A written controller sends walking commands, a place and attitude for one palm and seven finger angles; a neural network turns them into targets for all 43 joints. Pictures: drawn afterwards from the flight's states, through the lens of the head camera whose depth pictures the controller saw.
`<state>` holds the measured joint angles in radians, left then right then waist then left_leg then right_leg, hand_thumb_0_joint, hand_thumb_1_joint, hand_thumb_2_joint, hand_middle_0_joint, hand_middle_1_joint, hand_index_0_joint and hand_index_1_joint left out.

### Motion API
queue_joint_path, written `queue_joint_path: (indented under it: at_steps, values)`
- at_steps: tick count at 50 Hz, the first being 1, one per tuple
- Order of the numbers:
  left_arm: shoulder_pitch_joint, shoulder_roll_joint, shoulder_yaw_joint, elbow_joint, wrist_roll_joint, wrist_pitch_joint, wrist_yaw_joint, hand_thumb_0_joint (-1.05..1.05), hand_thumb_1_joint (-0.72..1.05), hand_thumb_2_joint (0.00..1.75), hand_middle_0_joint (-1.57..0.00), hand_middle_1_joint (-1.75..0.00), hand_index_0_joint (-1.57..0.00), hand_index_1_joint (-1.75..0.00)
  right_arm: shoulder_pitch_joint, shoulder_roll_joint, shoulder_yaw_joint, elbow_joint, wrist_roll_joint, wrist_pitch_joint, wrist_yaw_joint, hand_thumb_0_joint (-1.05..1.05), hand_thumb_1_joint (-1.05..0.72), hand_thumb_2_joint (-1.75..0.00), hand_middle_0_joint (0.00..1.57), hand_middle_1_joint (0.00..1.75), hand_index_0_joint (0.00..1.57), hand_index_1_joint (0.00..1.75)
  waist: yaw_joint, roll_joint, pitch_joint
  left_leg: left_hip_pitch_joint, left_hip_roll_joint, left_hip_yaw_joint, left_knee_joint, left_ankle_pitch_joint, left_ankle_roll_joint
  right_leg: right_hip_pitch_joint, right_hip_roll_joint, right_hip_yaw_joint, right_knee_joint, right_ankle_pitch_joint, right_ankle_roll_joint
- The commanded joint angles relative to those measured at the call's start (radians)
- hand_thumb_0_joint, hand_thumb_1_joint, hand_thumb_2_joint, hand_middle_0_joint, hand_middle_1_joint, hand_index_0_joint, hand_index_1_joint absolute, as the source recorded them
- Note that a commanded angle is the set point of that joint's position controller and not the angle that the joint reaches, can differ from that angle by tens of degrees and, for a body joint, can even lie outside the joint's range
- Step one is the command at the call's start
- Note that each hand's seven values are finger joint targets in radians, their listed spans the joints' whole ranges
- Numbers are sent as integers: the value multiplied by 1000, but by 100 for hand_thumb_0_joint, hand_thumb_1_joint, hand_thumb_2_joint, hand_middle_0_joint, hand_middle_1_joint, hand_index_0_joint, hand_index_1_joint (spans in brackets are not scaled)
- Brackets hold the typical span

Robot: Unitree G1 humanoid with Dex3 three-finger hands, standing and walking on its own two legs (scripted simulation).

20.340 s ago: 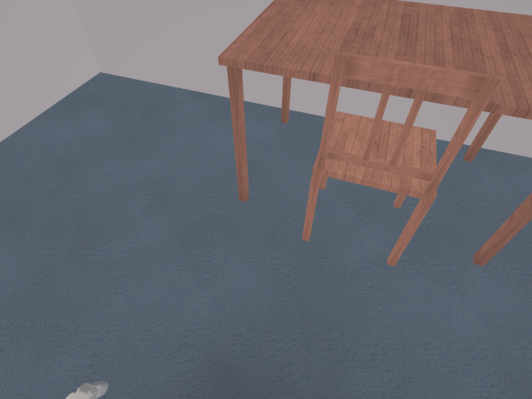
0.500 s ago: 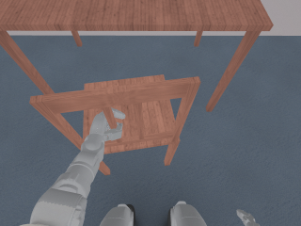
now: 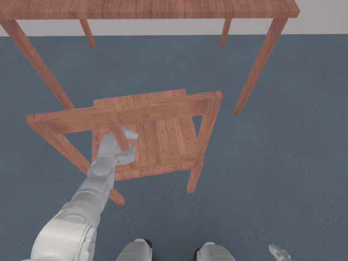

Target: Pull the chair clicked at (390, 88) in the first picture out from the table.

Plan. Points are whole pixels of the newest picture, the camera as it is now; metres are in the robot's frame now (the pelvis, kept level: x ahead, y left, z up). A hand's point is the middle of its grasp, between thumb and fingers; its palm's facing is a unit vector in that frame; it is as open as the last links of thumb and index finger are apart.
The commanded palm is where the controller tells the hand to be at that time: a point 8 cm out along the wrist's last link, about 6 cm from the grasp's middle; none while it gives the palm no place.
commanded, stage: step backward, pulling the chair out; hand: left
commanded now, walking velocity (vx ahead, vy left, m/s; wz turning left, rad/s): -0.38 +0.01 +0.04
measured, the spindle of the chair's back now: (125, 148) +0.39 +0.15 -0.09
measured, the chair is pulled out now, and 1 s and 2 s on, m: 0.42 0.69 0.69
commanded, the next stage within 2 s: stop walking, hand still on the chair in 0.22 s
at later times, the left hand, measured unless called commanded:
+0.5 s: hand (118, 224) +0.19 +0.14 -0.06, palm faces -0.01 -0.98 -0.19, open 5.3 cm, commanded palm +0.18 +0.19 -0.04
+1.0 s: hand out of the picture +0.11 +0.15 -0.06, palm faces +0.00 -0.98 -0.20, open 5.4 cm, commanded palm +0.09 +0.20 -0.04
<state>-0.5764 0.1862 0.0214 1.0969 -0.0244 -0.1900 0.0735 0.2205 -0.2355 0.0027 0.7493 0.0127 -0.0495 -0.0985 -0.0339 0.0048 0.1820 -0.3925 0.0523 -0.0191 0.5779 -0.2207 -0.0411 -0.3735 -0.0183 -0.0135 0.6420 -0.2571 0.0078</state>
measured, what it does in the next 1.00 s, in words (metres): walks backwards: left foot, then right foot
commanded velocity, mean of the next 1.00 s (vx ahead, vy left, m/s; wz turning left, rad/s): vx -0.01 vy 0.00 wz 0.01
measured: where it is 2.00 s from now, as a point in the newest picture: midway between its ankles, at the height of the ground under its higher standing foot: outside the picture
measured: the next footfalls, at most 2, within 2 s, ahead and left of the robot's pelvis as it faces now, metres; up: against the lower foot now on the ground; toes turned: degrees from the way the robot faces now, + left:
left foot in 0.26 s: -0.05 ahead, +0.14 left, +0.00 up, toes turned +1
right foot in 0.48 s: -0.07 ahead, -0.13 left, +0.00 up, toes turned -2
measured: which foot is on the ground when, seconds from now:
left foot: down 0.00-0.08, up 0.10-0.24, down 0.26-1.00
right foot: down 0.00-0.30, up 0.32-0.46, down 0.48-1.00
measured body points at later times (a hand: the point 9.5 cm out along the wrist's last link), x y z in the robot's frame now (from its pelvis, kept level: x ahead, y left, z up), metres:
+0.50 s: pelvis -0.13 +0.00 +0.00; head -0.07 -0.01 +0.45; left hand +0.19 +0.19 -0.05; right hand -0.05 -0.24 -0.13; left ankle -0.09 +0.14 -0.73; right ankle -0.11 -0.13 -0.73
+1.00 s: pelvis -0.12 +0.01 +0.01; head -0.13 +0.00 +0.46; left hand +0.10 +0.20 -0.05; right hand +0.01 -0.24 -0.09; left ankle -0.09 +0.14 -0.73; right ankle -0.11 -0.13 -0.73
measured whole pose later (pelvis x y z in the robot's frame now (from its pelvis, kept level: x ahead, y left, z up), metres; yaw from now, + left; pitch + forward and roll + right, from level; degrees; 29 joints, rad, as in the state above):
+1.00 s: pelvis -0.12 +0.01 +0.01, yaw -2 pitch -2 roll +0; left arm 0.06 0.14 -0.05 0.65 -0.01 -0.10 0.09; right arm 0.21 -0.23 0.03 0.69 0.01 -0.05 -0.12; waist -0.02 0.02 0.02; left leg -0.22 0.03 0.04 0.46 -0.20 -0.01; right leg -0.20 -0.03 0.01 0.48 -0.24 0.02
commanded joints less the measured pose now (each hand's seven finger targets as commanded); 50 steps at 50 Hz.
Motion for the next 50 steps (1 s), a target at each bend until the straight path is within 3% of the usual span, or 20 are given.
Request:
queue_joint_path:
  at_steps: [1,2,3,4,6,9,11,13,14,15,16,18,20,24,27,30,34,37,43,50]
  values:
    - [-405,167,14,-196,39,-113,6,0,90,90,-50,-145,-50,-145,51,-154,-53,-42,9,-27,-2,0,-90,-90,20,30,20,30,-21,160,-477,186,192,-101,-4,484,77,200,-91,67,-127,353,-20]
    - [-391,218,37,-212,34,-120,13,0,90,90,-50,-145,-50,-145,75,-153,-57,-35,15,-27,-12,0,-90,-90,20,30,20,30,-35,115,-540,180,139,-34,7,413,47,263,-130,105,-145,531,-19]
    - [-359,278,73,-183,25,-111,21,0,90,90,-50,-145,-50,-145,73,-153,-63,-32,28,-27,-23,0,-90,-90,20,30,20,30,-31,-32,-579,140,87,-4,88,264,20,303,-196,162,-158,628,-41]
    - [-347,298,86,-174,22,-99,22,0,90,90,-50,-145,-50,-145,37,-144,-60,-45,36,-28,-24,0,-90,-90,20,30,20,30,-18,-106,-590,85,20,-1,202,-74,-4,284,-285,234,-205,632,-87]
    - [-302,257,75,-154,16,-76,19,0,90,90,-50,-145,-50,-145,-22,-126,-37,-67,29,-35,-26,0,-90,-90,20,30,20,30,22,-126,-504,-9,-22,-72,373,-300,-3,196,-354,268,-266,379,-147]
    - [-283,234,78,-155,2,-38,22,0,90,90,-50,-145,-50,-145,11,-129,-14,-53,28,-38,-29,0,-90,-90,20,30,20,30,14,-127,-505,30,-18,-57,220,-271,-2,253,-306,179,-202,467,-125]
    - [-269,209,60,-148,-6,-22,22,0,90,90,-50,-145,-50,-145,42,-140,-12,-49,31,-41,-39,0,-90,-90,20,30,20,30,11,-182,-508,95,-20,-14,49,-212,5,248,-272,155,-203,381,-89]
    - [-281,186,26,-141,-19,-10,20,0,90,90,-50,-145,-50,-145,70,-163,-20,-38,37,-39,-50,0,-90,-90,20,30,20,30,-3,-130,-470,192,25,3,-165,-38,25,184,-217,118,-166,246,-42]
    - [-298,165,18,-158,-16,-16,15,0,90,90,-50,-145,-50,-145,72,-185,-27,-48,29,-38,-51,0,-90,-90,20,30,20,30,6,-3,-462,201,105,-68,-229,77,65,138,-133,62,-107,153,4]
    - [-349,121,-13,-200,-20,-35,9,0,90,90,-50,-145,-50,-145,33,-179,-28,-78,24,-32,-40,0,-90,-90,20,30,20,30,10,223,-450,141,214,-162,-267,53,123,105,-67,5,54,-58,19]
    - [-416,100,-20,-230,-9,-43,11,0,90,90,-50,-145,-50,-145,2,-163,-19,-94,8,-27,-33,0,-90,-90,20,30,20,30,12,344,-415,63,284,-277,-290,56,172,77,-37,0,214,-149,10]
    - [-291,139,22,-429,-11,-45,12,0,90,90,-50,-145,-50,-145,27,-136,-36,-132,9,-12,-20,0,-90,-90,20,30,20,30,18,208,-456,208,285,-267,-211,271,224,76,-15,29,241,-190,6]
    - [-209,73,-22,-455,-11,-15,8,0,90,90,-50,-145,-50,-145,28,-137,-31,-149,18,-15,-5,0,-90,-90,20,30,20,30,17,111,-442,302,235,-189,-101,385,174,125,-13,6,-58,-135,1]
    - [-59,107,-21,-487,8,7,-2,0,90,90,-50,-145,-50,-145,4,-128,-17,-148,10,-40,-8,0,-90,-90,20,30,20,30,-7,201,-391,262,120,-95,-145,109,93,205,-41,11,-269,23,-11]
    - [3,162,25,-488,4,21,19,0,90,90,-50,-145,-50,-145,-16,-117,-22,-150,21,-33,-16,0,-90,-90,20,30,20,30,1,-48,-423,250,54,0,-119,-91,58,193,-90,103,-300,-105,-27]
    - [72,176,36,-495,6,23,27,0,90,90,-50,-145,-50,-145,-33,-105,-13,-140,8,-26,-24,0,-90,-90,20,30,20,30,1,-31,-341,263,20,25,-90,-147,55,77,-127,146,-370,-293,-42]
    - [170,159,36,-530,9,24,34,0,90,90,-50,-145,-50,-145,-48,-91,-7,-143,0,-25,-33,0,-90,-90,20,30,20,30,3,-54,-290,256,5,19,-84,-127,62,50,-139,148,-373,-292,-49]
    - [239,129,24,-551,7,22,30,0,90,90,-50,-145,-50,-145,-66,-82,-6,-157,-2,-25,-35,0,-90,-90,20,30,20,30,10,-98,-270,252,12,6,-99,-77,68,60,-132,140,-363,-220,-41]
    - [352,96,-11,-612,11,16,27,0,90,90,-50,-145,-50,-145,-81,-88,-7,-168,0,-29,-34,0,-90,-90,20,30,20,30,12,17,-231,261,45,-31,-179,0,76,59,-85,84,-313,-73,-23]
    - [475,94,-12,-688,20,23,34,0,90,90,-50,-145,-50,-145,-80,-92,-1,-196,-6,-44,-28,0,-90,-90,20,30,20,30,29,56,-330,288,73,-39,-207,185,78,166,-64,53,-243,141,-11]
